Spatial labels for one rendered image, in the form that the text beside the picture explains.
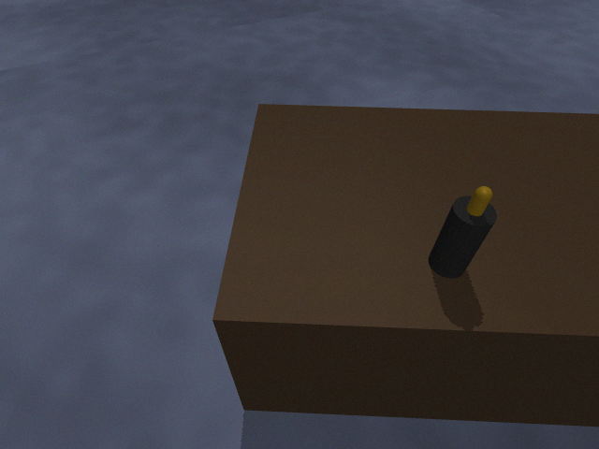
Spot bottle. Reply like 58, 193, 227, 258
429, 186, 497, 279

